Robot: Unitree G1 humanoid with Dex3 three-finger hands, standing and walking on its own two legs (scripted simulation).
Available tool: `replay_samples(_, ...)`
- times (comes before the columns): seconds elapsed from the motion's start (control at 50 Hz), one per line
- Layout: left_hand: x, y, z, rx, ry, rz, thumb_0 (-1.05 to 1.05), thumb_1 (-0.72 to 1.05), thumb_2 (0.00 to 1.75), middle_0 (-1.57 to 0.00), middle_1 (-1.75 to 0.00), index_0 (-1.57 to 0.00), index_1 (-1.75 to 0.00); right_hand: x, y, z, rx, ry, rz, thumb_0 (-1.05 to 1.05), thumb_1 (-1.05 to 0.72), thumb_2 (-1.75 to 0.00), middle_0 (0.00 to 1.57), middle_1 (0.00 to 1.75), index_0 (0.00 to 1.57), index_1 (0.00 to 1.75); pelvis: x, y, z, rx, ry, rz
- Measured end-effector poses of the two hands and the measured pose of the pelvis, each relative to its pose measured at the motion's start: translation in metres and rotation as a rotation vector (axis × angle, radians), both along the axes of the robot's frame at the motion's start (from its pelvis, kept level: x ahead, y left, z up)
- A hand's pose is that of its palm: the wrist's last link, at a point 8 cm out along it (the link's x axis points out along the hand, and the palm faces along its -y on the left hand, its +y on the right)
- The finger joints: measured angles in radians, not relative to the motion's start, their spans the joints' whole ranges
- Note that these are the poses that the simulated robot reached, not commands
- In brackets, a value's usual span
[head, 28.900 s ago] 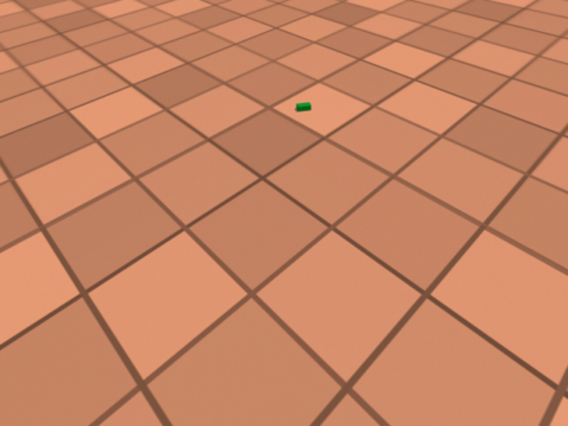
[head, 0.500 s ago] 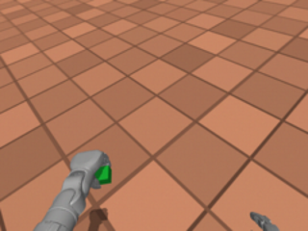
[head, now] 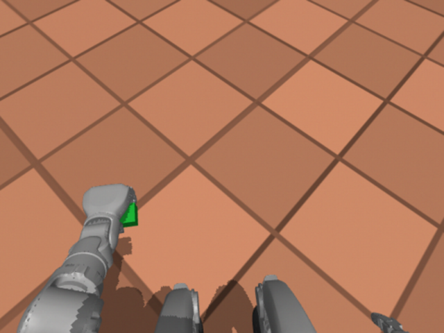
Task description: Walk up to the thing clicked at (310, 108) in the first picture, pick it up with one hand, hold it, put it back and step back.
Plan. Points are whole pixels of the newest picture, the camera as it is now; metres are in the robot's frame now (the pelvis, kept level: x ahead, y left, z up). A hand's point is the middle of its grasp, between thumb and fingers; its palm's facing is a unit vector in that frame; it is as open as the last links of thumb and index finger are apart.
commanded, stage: crouch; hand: left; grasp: from above
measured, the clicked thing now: (115, 216) +0.39 +0.24 -0.14
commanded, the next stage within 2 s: lower in 1.32 s
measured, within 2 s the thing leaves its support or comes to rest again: neither
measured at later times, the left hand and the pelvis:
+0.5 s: hand (141, 234) +0.40 +0.23 -0.34, palm faces -0.44 -0.04 -0.90, open 7.3 cm; pelvis -0.03 +0.00 -0.18, yaw -1 degrees
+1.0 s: hand (148, 237) +0.42 +0.23 -0.43, palm faces -0.45 -0.06 -0.89, open 7.3 cm; pelvis -0.04 +0.00 -0.26, yaw -3 degrees
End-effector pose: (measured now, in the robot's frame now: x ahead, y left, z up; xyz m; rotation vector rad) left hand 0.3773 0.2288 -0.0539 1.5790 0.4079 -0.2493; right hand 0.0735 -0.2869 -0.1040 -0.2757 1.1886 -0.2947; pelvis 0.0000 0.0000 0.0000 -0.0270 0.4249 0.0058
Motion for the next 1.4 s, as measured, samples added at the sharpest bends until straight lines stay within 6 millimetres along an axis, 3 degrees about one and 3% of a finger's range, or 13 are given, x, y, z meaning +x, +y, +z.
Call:
replay_samples(0.12, 0.013, -0.001, -0.059, -0.011, -0.014, 0.025, 0.0, 0.4, 0.09, -1.04, -0.07, -1.03, -0.07, -0.039, 0.011, -0.062, 0.011, 0.086, -0.034, 0.0, -0.89, -0.9, 0.2, 0.3, 0.2, 0.3, -0.014, 0.005, -0.054, -0.009, 0.087, -0.002)
replay_samples(0.24, 0.018, 0.001, -0.115, -0.016, 0.027, 0.045, 0.0, 0.39, 0.1, -1.04, -0.09, -1.04, -0.09, -0.058, 0.025, -0.114, 0.044, 0.128, -0.038, 0.0, -0.89, -0.9, 0.21, 0.3, 0.2, 0.3, -0.025, 0.006, -0.099, -0.013, 0.144, -0.003)
replay_samples(0.42, 0.026, 0.004, -0.199, -0.051, 0.056, 0.015, 0.0, 0.38, 0.11, -1.04, -0.1, -1.04, -0.1, -0.055, 0.024, -0.173, 0.049, 0.154, 0.028, 0.0, -0.89, -0.89, 0.21, 0.3, 0.2, 0.3, -0.03, 0.001, -0.16, -0.027, 0.214, 0.002)
replay_samples(0.56, 0.031, 0.007, -0.246, -0.051, 0.037, 0.012, 0.0, 0.38, 0.11, -1.04, -0.1, -1.04, -0.1, -0.04, 0.013, -0.202, 0.029, 0.166, 0.09, 0.0, -0.89, -0.9, 0.21, 0.3, 0.2, 0.3, -0.028, -0.002, -0.194, -0.037, 0.237, 0.002)
replay_samples(0.76, 0.038, 0.008, -0.284, -0.055, 0.037, 0.041, 0.0, 0.38, 0.11, -1.04, -0.1, -1.04, -0.1, -0.036, 0.006, -0.231, 0.026, 0.17, 0.123, 0.0, -0.9, -0.9, 0.21, 0.3, 0.2, 0.3, -0.031, -0.004, -0.225, -0.042, 0.232, -0.011)
replay_samples(1.02, 0.045, 0.006, -0.324, -0.061, 0.046, 0.041, 0.0, 0.38, 0.11, -1.04, -0.1, -1.04, -0.1, -0.067, 0.008, -0.269, 0.05, 0.223, 0.112, 0.0, -0.9, -0.9, 0.21, 0.3, 0.2, 0.3, -0.039, -0.004, -0.267, -0.045, 0.204, -0.023)
replay_samples(1.2, 0.048, 0.01, -0.345, -0.059, 0.049, 0.04, 0.0, 0.39, 0.1, -1.04, -0.09, -1.04, -0.09, -0.083, 0.013, -0.289, 0.062, 0.257, 0.106, 0.0, -0.9, -0.9, 0.21, 0.3, 0.2, 0.3, -0.041, -0.003, -0.289, -0.051, 0.189, -0.027)
replay_samples(1.4, 0.052, 0.011, -0.361, -0.06, 0.046, 0.036, 0.0, 0.39, 0.1, -1.04, -0.09, -1.04, -0.09, -0.083, 0.013, -0.299, 0.065, 0.274, 0.125, 0.0, -0.9, -0.9, 0.21, 0.3, 0.2, 0.3, -0.038, -0.004, -0.301, -0.057, 0.186, -0.032)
